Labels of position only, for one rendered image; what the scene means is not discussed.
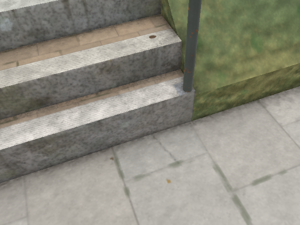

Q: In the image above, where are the stairs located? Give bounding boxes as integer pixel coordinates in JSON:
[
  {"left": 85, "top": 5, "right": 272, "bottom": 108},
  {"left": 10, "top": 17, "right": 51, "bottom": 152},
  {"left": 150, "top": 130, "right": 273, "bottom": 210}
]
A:
[{"left": 0, "top": 0, "right": 196, "bottom": 184}]

